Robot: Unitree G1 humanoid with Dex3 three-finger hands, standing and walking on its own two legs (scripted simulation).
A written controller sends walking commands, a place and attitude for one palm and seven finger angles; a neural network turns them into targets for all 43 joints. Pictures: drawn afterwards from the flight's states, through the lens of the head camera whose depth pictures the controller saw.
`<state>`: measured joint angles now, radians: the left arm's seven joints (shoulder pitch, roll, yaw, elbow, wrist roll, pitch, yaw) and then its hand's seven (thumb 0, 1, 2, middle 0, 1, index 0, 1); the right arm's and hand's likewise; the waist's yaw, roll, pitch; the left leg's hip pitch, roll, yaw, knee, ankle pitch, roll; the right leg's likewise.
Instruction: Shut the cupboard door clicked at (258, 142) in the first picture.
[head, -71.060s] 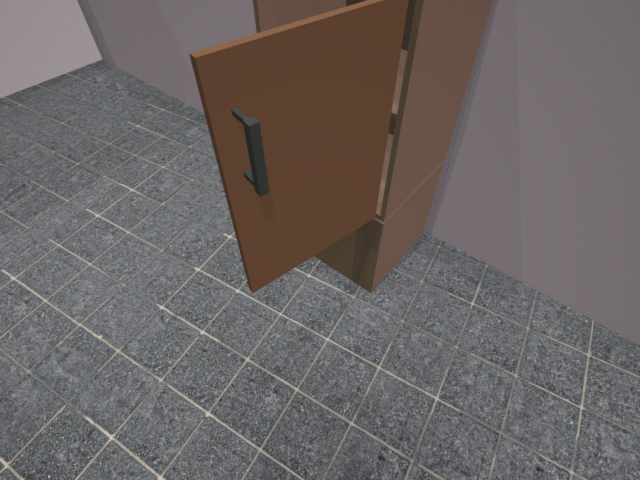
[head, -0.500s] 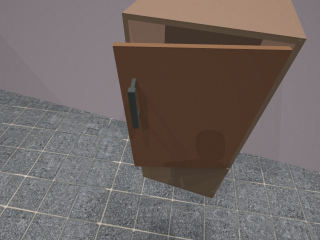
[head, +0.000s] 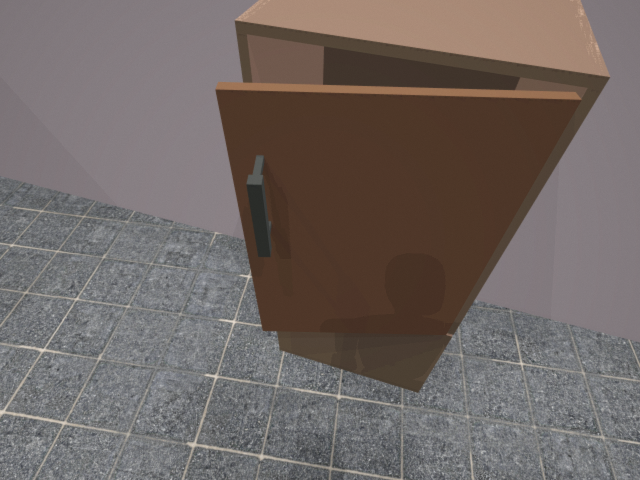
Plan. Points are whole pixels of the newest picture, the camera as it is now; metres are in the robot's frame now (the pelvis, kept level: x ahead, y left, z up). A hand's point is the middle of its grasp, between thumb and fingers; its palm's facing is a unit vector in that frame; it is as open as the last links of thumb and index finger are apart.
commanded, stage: look again from close up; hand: left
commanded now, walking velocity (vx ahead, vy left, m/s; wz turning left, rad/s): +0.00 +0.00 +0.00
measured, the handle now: (262, 209) +0.45 +0.12 +0.08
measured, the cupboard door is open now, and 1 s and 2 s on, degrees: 17 17 17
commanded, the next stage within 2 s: shuffle to correct the standing spot in 0.18 s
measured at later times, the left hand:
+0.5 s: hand out of the picture -0.02 +0.12 -0.18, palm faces +0.03 -0.99 -0.12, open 7.4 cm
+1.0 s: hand out of the picture +0.07 +0.06 -0.18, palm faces +0.06 -0.97 -0.22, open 7.2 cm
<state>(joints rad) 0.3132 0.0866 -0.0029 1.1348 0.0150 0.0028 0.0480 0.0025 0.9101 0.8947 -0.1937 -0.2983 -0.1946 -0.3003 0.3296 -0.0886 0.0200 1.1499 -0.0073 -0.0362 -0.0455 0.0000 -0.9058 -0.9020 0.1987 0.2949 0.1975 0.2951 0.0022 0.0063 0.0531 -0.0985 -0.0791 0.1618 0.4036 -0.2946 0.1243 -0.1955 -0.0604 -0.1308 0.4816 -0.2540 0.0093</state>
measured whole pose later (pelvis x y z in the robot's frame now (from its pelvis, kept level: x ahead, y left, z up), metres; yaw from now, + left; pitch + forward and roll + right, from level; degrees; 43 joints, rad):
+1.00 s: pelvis +0.03 -0.12 +0.00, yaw +2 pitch +0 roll +0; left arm 0.20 0.16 0.03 1.02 0.03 -0.02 0.04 0.00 0.94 0.89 -0.20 -0.30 -0.20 -0.30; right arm 0.22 -0.19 -0.05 1.06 0.00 0.02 -0.03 0.00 -0.91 -0.90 0.20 0.29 0.19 0.29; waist 0.00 0.00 0.09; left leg -0.30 0.02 0.04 0.75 -0.50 -0.02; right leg -0.25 -0.02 -0.08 0.54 -0.29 -0.02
